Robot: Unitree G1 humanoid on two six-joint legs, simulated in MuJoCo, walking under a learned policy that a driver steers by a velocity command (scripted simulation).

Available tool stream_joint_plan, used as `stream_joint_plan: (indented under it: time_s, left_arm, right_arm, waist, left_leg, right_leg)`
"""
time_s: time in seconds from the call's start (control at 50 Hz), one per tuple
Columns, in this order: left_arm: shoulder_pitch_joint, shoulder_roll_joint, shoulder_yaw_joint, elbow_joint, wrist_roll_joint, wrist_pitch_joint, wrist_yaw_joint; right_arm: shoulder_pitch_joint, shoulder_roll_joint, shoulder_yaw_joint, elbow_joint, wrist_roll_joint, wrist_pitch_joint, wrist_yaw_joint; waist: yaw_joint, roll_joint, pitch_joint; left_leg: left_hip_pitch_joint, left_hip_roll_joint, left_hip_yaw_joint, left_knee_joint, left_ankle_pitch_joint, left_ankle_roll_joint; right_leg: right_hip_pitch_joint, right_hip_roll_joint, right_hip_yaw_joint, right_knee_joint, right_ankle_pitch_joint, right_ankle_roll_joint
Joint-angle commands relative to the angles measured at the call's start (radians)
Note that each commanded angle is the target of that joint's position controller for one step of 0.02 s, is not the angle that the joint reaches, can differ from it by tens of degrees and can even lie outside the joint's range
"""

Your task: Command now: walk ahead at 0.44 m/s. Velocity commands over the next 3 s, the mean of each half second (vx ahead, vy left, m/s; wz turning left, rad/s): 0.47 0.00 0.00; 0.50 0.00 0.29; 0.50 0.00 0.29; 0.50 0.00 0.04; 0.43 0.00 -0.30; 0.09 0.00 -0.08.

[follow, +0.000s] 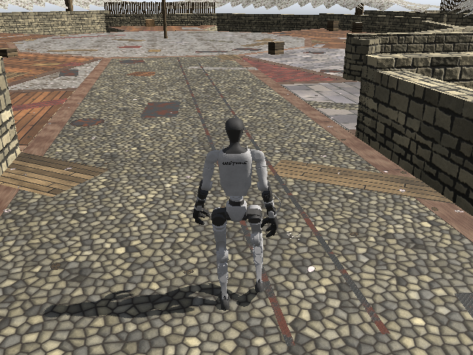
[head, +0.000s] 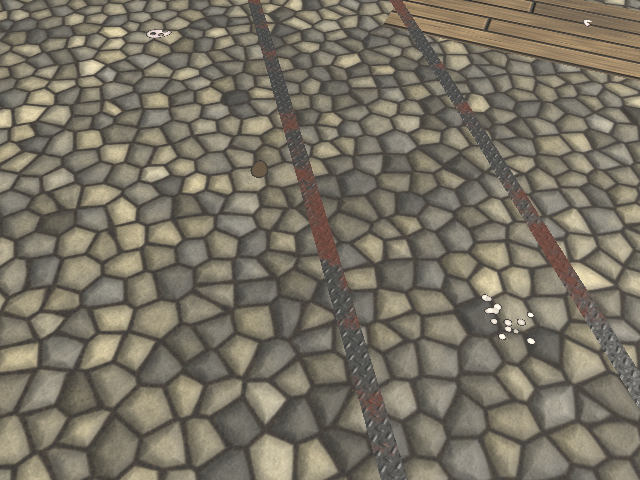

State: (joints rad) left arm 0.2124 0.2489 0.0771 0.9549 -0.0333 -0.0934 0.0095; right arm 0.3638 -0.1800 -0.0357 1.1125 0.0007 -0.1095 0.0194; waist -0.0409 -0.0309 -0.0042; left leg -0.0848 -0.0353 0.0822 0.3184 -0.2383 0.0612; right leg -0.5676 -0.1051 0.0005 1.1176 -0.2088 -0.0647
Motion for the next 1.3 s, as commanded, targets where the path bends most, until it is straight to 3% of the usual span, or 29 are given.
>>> stream_joint_plan:
  time_s: [0.02, 0.12, 0.22, 0.26, 0.3, 0.32, 0.34, 0.36, 0.38, 0.4, 0.42, 0.46, 0.5, 0.56, 0.66, 0.78, 0.84, 0.88, 0.9, 0.92, 0.94, 0.96, 0.98, 1.0, 1.02, 1.06, 1.12, 1.2, 1.3]
  left_arm:
    - [-0.038, 0.029, 0.01, -0.057, 0.01, 0.009, -0.003]
    - [-0.248, 0.011, -0.009, -0.123, 0.007, 0.002, -0.022]
    - [-0.359, 0.025, -0.018, -0.173, 0.001, -0.013, -0.054]
    - [-0.309, 0.063, -0.004, -0.171, 0.001, -0.018, -0.061]
    - [-0.054, 0.139, 0.037, -0.101, 0.001, -0.015, -0.053]
    - [0.135, 0.196, 0.057, -0.054, 0.009, -0.011, -0.043]
    - [0.254, 0.283, 0.074, -0.021, 0.034, -0.008, -0.042]
    - [0.237, 0.202, 0.046, -0.02, 0.034, -0.009, -0.044]
    - [0.131, 0.152, 0.029, -0.03, 0.022, -0.014, -0.045]
    - [0.03, 0.11, 0.014, -0.054, 0.021, -0.018, -0.045]
    - [-0.032, 0.084, 0.005, -0.06, 0.03, -0.024, -0.05]
    - [-0.059, 0.048, -0.006, -0.046, 0.042, -0.03, -0.057]
    - [-0.024, 0.071, -0.003, -0.024, 0.038, -0.033, -0.049]
    - [0.035, 0.115, 0.005, -0.008, 0.039, -0.031, -0.022]
    - [0.098, 0.135, 0.008, 0.006, 0.035, -0.024, 0.0]
    - [0.163, 0.146, 0.017, 0.036, 0.026, -0.001, 0.006]
    - [0.117, 0.184, 0.029, 0.012, 0.021, 0.018, 0.013]
    - [0.093, 0.177, 0.023, -0.015, 0.026, 0.034, 0.022]
    - [0.115, 0.145, 0.006, -0.048, 0.049, 0.026, 0.023]
    - [0.178, 0.019, -0.033, -0.085, 0.048, -0.012, 0.004]
    - [0.087, 0.118, -0.014, -0.096, 0.011, -0.054, -0.011]
    - [0.013, 0.143, -0.009, -0.119, -0.013, -0.072, -0.017]
    - [-0.015, 0.136, -0.009, -0.12, -0.001, -0.077, -0.011]
    - [-0.026, 0.148, 0.004, -0.119, 0.023, -0.068, -0.002]
    - [-0.017, 0.146, 0.008, -0.124, 0.031, -0.053, -0.001]
    - [-0.01, 0.12, 0.009, -0.136, 0.041, -0.029, 0.004]
    - [-0.093, 0.1, 0.005, -0.168, 0.047, -0.014, 0.008]
    - [-0.215, 0.064, -0.01, -0.197, 0.039, -0.024, -0.007]
    - [-0.323, 0.093, -0.012, -0.245, 0.028, -0.04, -0.032]
  right_arm:
    - [0.032, -0.159, -0.019, -0.036, -0.003, -0.005, -0.022]
    - [0.075, -0.169, -0.022, -0.053, 0.0, 0.006, -0.037]
    - [0.133, -0.176, -0.034, -0.037, 0.014, 0.022, -0.04]
    - [0.107, -0.202, -0.043, -0.048, 0.012, 0.028, -0.04]
    - [0.07, -0.212, -0.046, -0.061, 0.005, 0.042, -0.039]
    - [0.058, -0.19, -0.033, -0.083, -0.002, 0.043, -0.037]
    - [0.192, -0.039, 0.008, -0.098, 0.005, 0.024, -0.023]
    - [0.148, -0.084, 0.0, -0.087, 0.029, -0.01, -0.015]
    - [0.038, -0.158, -0.021, -0.13, 0.055, -0.026, -0.013]
    - [-0.03, -0.175, -0.023, -0.15, 0.055, -0.032, -0.02]
    - [-0.056, -0.172, -0.033, -0.152, 0.039, -0.028, -0.03]
    - [-0.005, -0.133, -0.039, -0.141, 0.026, 0.005, -0.037]
    - [-0.009, -0.111, -0.038, -0.148, 0.023, 0.026, -0.041]
    - [-0.14, -0.135, -0.046, -0.198, 0.009, 0.032, -0.043]
    - [-0.285, -0.111, -0.035, -0.238, 0.018, 0.025, -0.02]
    - [-0.418, -0.112, -0.024, -0.315, 0.026, 0.025, 0.019]
    - [-0.365, -0.152, -0.04, -0.335, 0.023, 0.025, 0.037]
    - [-0.094, -0.242, -0.093, -0.273, 0.024, 0.029, 0.031]
    - [0.058, -0.346, -0.125, -0.253, 0.024, 0.037, 0.012]
    - [0.038, -0.381, -0.123, -0.273, 0.026, 0.031, 0.017]
    - [0.05, -0.298, -0.098, -0.273, 0.017, 0.028, 0.02]
    - [0.012, -0.245, -0.086, -0.281, 0.012, 0.024, 0.015]
    - [-0.063, -0.224, -0.078, -0.302, 0.011, 0.019, 0.016]
    - [-0.122, -0.194, -0.068, -0.321, 0.007, 0.018, 0.015]
    - [-0.151, -0.182, -0.062, -0.336, -0.001, 0.018, 0.012]
    - [-0.143, -0.204, -0.067, -0.342, 0.006, 0.018, 0.002]
    - [-0.089, -0.235, -0.074, -0.334, 0.012, 0.017, -0.021]
    - [-0.029, -0.217, -0.066, -0.312, 0.015, 0.023, -0.032]
    - [0.042, -0.224, -0.065, -0.276, 0.015, 0.029, -0.032]
  waist:
    - [0.023, 0.074, 0.107]
    - [-0.024, 0.088, 0.139]
    - [-0.029, 0.097, 0.16]
    - [0.021, 0.126, 0.103]
    - [0.158, 0.158, -0.063]
    - [0.231, 0.116, -0.19]
    - [0.156, -0.158, -0.375]
    - [0.175, -0.163, -0.411]
    - [0.151, -0.141, -0.233]
    - [0.119, -0.048, -0.136]
    - [0.08, 0.008, -0.076]
    - [0.019, -0.029, -0.042]
    - [0.006, -0.036, -0.005]
    - [0.027, -0.016, 0.045]
    - [0.074, -0.022, 0.063]
    - [0.111, -0.011, 0.105]
    - [0.059, -0.048, 0.05]
    - [-0.075, -0.022, -0.111]
    - [-0.107, 0.146, -0.226]
    - [-0.015, 0.348, -0.338]
    - [-0.066, 0.221, -0.333]
    - [-0.065, 0.169, -0.218]
    - [-0.021, 0.044, -0.133]
    - [0.014, 0.022, -0.098]
    - [0.044, 0.038, -0.078]
    - [0.065, 0.056, -0.054]
    - [0.043, 0.065, -0.016]
    - [-0.015, 0.102, 0.006]
    - [-0.057, 0.111, 0.049]
  left_leg:
    - [0.02, 0.261, -0.216, -0.209, 0.26, 0.136]
    - [0.02, 0.236, -0.135, -0.24, 0.261, 0.123]
    - [0.167, 0.291, -0.109, -0.175, 0.349, 0.114]
    - [0.214, 0.304, -0.096, -0.083, 0.601, 0.094]
    - [0.178, 0.257, -0.049, 0.217, 0.896, 0.058]
    - [-0.045, 0.214, -0.032, 0.503, 0.69, 0.025]
    - [-0.437, 0.015, -0.051, 0.925, 0.039, -0.042]
    - [-0.551, -0.014, -0.224, 1.072, -0.306, -0.019]
    - [-0.649, 0.049, -0.208, 1.118, -0.261, -0.001]
    - [-0.627, 0.109, -0.178, 1.075, -0.164, 0.008]
    - [-0.575, 0.15, -0.163, 1.004, -0.094, 0.008]
    - [-0.458, 0.194, -0.168, 0.919, -0.042, 0.009]
    - [-0.46, 0.207, -0.152, 0.851, -0.025, -0.005]
    - [-0.585, 0.219, -0.145, 0.686, 0.116, -0.042]
    - [-0.592, 0.175, -0.105, 0.409, 0.352, -0.043]
    - [-0.655, 0.138, -0.091, 0.28, 0.261, 0.003]
    - [-0.518, 0.073, -0.014, 0.271, 0.114, 0.049]
    - [-0.132, -0.016, 0.017, 0.232, 0.133, 0.102]
    - [0.165, 0.182, -0.299, 0.22, 0.149, 0.18]
    - [0.459, 0.387, -0.883, 0.021, -0.048, 0.371]
    - [0.469, 0.367, -0.87, -0.036, -0.08, 0.318]
    - [0.373, 0.331, -0.708, -0.023, -0.01, 0.273]
    - [0.208, 0.29, -0.586, -0.031, 0.103, 0.248]
    - [0.08, 0.259, -0.505, -0.045, 0.194, 0.231]
    - [-0.006, 0.235, -0.47, -0.07, 0.243, 0.229]
    - [-0.085, 0.214, -0.422, -0.102, 0.302, 0.238]
    - [-0.11, 0.19, -0.347, -0.126, 0.356, 0.224]
    - [-0.123, 0.137, -0.265, -0.124, 0.279, 0.157]
    - [0.042, 0.214, -0.331, -0.066, 0.271, 0.153]
  right_leg:
    - [-0.185, -0.045, 0.019, -0.119, 0.099, 0.033]
    - [-0.145, -0.001, -0.028, -0.429, 0.27, 0.05]
    - [-0.138, 0.029, -0.032, -0.568, 0.233, 0.004]
    - [-0.022, 0.069, -0.054, -0.59, 0.171, -0.029]
    - [0.319, 0.142, -0.1, -0.591, 0.147, -0.078]
    - [0.644, 0.022, 0.039, -0.553, 0.136, -0.131]
    - [1.001, -0.257, 0.572, -0.662, -0.125, -0.303]
    - [1.002, -0.289, 0.796, -0.83, -0.181, -0.298]
    - [0.866, -0.255, 0.628, -0.842, -0.148, -0.237]
    - [0.69, -0.22, 0.471, -0.861, -0.039, -0.203]
    - [0.536, -0.184, 0.364, -0.888, 0.052, -0.181]
    - [0.379, -0.126, 0.243, -0.944, 0.098, -0.164]
    - [0.318, -0.112, 0.184, -0.99, 0.124, -0.181]
    - [0.345, -0.113, 0.151, -1.027, 0.142, -0.188]
    - [0.428, -0.094, 0.015, -1.039, 0.175, -0.133]
    - [0.647, -0.168, -0.067, -0.968, 0.235, -0.102]
    - [0.688, -0.18, -0.115, -0.806, 0.61, -0.068]
    - [0.575, -0.11, -0.184, -0.422, 0.796, -0.013]
    - [0.309, -0.052, -0.201, -0.071, 0.441, 0.035]
    - [-0.1, 0.177, -0.055, 0.256, -0.327, 0.088]
    - [-0.211, 0.117, 0.11, 0.314, -0.319, 0.049]
    - [-0.259, 0.073, 0.095, 0.29, -0.244, 0.023]
    - [-0.216, 0.026, 0.087, 0.201, -0.166, 0.021]
    - [-0.142, -0.007, 0.085, 0.108, -0.127, 0.027]
    - [-0.077, -0.022, 0.089, 0.066, -0.109, 0.035]
    - [-0.044, -0.023, 0.075, -0.026, -0.088, 0.063]
    - [-0.085, -0.007, 0.051, -0.218, 0.07, 0.105]
    - [-0.007, 0.037, 0.024, -0.499, 0.335, 0.098]
    - [-0.065, 0.053, 0.029, -0.613, 0.302, 0.056]
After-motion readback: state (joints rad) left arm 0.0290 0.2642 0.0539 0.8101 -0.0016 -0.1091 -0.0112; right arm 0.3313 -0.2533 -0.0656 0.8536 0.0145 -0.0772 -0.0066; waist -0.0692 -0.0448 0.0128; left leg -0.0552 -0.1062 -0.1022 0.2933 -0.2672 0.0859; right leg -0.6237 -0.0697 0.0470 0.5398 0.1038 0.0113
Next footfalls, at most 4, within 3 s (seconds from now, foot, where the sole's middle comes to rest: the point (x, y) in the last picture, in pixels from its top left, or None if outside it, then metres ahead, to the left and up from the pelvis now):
0.32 right None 0.37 -0.15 -0.78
0.88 left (263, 419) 0.67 0.11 -0.78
1.42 right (310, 294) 1.02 -0.01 -0.78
1.94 left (193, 238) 1.22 0.31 -0.78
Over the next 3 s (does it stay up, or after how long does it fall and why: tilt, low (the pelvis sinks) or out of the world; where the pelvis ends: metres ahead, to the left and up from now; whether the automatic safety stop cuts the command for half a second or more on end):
stays up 1.46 0.23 -0.01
